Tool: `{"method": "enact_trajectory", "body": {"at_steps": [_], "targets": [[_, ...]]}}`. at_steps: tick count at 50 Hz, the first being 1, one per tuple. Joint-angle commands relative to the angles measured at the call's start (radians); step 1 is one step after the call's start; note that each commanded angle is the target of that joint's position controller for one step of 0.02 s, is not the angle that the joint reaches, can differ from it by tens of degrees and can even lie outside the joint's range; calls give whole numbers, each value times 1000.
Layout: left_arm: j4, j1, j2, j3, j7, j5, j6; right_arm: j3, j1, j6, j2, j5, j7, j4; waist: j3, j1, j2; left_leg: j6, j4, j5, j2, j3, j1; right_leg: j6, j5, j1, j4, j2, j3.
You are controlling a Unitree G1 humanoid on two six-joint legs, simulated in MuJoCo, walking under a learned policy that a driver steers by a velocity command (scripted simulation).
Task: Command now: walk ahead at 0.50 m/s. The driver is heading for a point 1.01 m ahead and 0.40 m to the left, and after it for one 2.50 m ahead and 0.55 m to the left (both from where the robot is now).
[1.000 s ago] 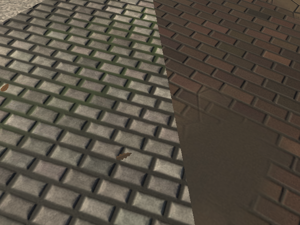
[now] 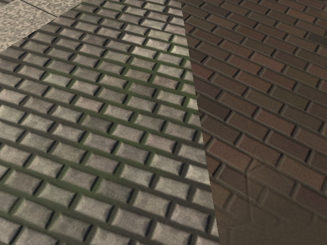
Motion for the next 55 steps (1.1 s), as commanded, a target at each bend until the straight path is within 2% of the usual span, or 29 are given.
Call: {"method": "enact_trajectory", "body": {"at_steps": [1, 4, 10, 15, 18, 19, 20, 21, 22, 23, 24, 25, 26, 28, 32, 37, 42, 44, 45, 46, 47, 48, 49, 50, 51, 52, 53, 54, 55], "targets": [[-82, -11, 86, 26, 6, 7, -6, -30, 48, -15, -113, -12, 0, -35, -78, -7, 132, 171, -311, 44, 253, -337, 243, 4, 116, -239, 0, -103, 38], [-82, -29, 59, 22, 13, 15, 12, -38, 64, -31, -131, -4, -6, -10, -53, 5, 101, 189, -363, 156, 234, -243, 202, 31, 193, -244, -88, -110, 26], [-136, -234, 18, 8, 1, 15, -2, -46, 144, -18, -165, 9, -27, 38, 0, -60, 79, 144, -389, 190, 191, -120, 258, 41, 484, -261, -453, -80, -5], [-191, -373, 27, 7, -24, 7, -21, -52, 233, 9, -177, 22, -34, 88, 46, -97, 78, 147, -325, 185, 244, -181, 370, 26, 445, -272, -603, -43, 0], [-184, -331, 63, 19, -34, 8, -37, -62, 219, 25, -198, 25, -46, 93, 20, -54, 101, 125, -243, 248, 268, -230, 409, -1, 360, -170, -661, -20, 2], [-166, -263, 81, 30, -32, 10, -42, -64, 198, 29, -203, 26, -47, 90, -17, -9, 106, 110, -172, 352, 249, -221, 392, -18, 347, -54, -691, 2, -22], [-126, -130, 123, 52, -23, 15, -45, -54, 193, 30, -179, 21, -47, 87, -109, 53, 91, 83, -20, 426, 191, -185, 338, -47, 365, 160, -702, 7, -34], [-98, 50, 192, 73, -11, 29, -44, -31, 182, 27, -118, 3, -46, 59, -268, 125, 10, 44, 261, 234, 124, -141, 154, -113, 380, 467, -651, -155, 121], [-81, 111, 263, 90, -9, 29, -31, 2, 318, 5, -7, 12, -42, 37, -404, 69, -254, -25, 598, -348, -33, -72, -245, -257, 207, 818, -716, -396, 541], [-87, 115, 164, 66, -7, 22, -26, -18, 283, -7, -101, 36, -42, 53, -394, 105, -204, -26, 734, -437, 5, -182, -349, -250, 51, 783, -803, -392, 645], [-89, 57, 114, 50, -3, 18, -26, -37, 193, -9, -159, 52, -41, 28, -247, 106, -138, -22, 765, -353, 49, -179, -400, -206, 47, 663, -830, -362, 498], [-91, -6, 92, 41, -3, 20, -27, -38, 142, -6, -151, 46, -45, 16, -168, 78, -82, -25, 748, -272, 92, -154, -378, -183, 120, 535, -856, -326, 387], [-87, -57, 63, 34, -6, 22, -29, -42, 117, 1, -141, 32, -45, 9, -104, 51, -67, -29, 707, -216, 119, -151, -349, -173, 186, 423, -894, -291, 301], [-78, -112, 41, 31, -8, 30, -40, -45, 148, 27, -103, 35, -40, 12, -61, -1, -99, -34, 668, -155, 154, -151, -257, -163, 259, 290, -962, -252, 177], [-46, -124, 79, 47, -1, 32, -53, -42, 102, 57, -67, 27, -40, -23, -5, -21, -50, -60, 581, -44, 168, -151, -302, -177, 396, 234, -1024, -251, 15], [-19, -92, 123, 59, 13, 30, -37, -29, -42, 47, -42, 23, -9, -71, 32, 28, -24, -52, 297, 165, 149, -77, -274, -149, 441, 272, -1029, -223, -149], [14, -35, 170, 76, 15, 3, -3, -31, -154, 52, -59, 23, 18, -137, 65, 55, -23, -5, 150, 77, 121, -17, -290, -119, 517, 441, -964, -277, -201], [13, -51, 198, 85, 18, -8, 10, -48, -116, 58, -90, 19, 20, -145, 20, 13, -51, 33, 134, -23, 65, 36, -192, -95, 809, 478, -840, -279, -233], [10, -65, 208, 87, 20, -13, 19, -66, -31, 62, -119, 19, 19, -129, -35, -40, -60, 58, 120, -52, 20, 65, -75, -80, 955, 474, -705, -266, -252], [5, -79, 197, 82, 22, -16, 26, -97, 127, 65, -166, 23, 11, -86, -116, -127, -37, 91, 59, 1, -36, 85, 143, -48, 987, 406, -496, -224, -284], [-10, -58, 150, 63, 25, 12, 23, -135, 294, 75, -254, 28, -10, -43, -204, -187, 73, 145, 38, 9, 48, -93, 447, 4, 702, 162, -184, -181, -287], [-71, 20, 0, 18, 16, 49, -3, -142, 238, 65, -361, 33, -15, -60, -268, -47, 333, 323, -94, -184, 286, -678, 716, 66, -174, -280, 147, 33, -181], [-82, -77, 84, 26, 4, 9, -40, -115, 255, 45, -280, 26, -3, -97, -378, -121, 197, 351, -237, -311, 347, -880, 754, 50, -205, -383, 249, 40, 44], [-109, -159, 130, 39, -3, -28, -60, -97, 223, 29, -218, 18, 2, -86, -240, -126, 140, 301, -250, -239, 327, -742, 674, 26, -103, -465, 238, -5, 42], [-106, -165, 116, 33, 2, -15, -71, -89, 171, 21, -192, 20, 0, -91, -167, -87, 76, 265, -237, -135, 283, -615, 538, 11, -11, -427, 158, -50, 42], [-94, -160, 119, 38, 10, 12, -72, -79, 103, 21, -162, 16, -4, -102, -120, -46, 50, 239, -238, -19, 243, -516, 407, 14, 45, -355, 72, -82, 45], [-88, -141, 125, 44, 10, 23, -61, -68, 65, 20, -135, 4, -10, -120, -104, -13, 55, 228, -260, 64, 215, -458, 322, 16, 88, -285, 29, -101, 53], [-91, -131, 124, 46, 9, 25, -49, -68, 55, 18, -140, 0, -14, -127, -99, 2, 79, 239, -276, 131, 210, -446, 271, 29, 102, -247, -3, -99, 52], [-91, -123, 112, 45, 9, 30, -39, -69, 57, 15, -142, 5, -18, -126, -94, 8, 70, 245, -285, 191, 200, -412, 242, 45, 111, -233, -44, -97, 43]]}}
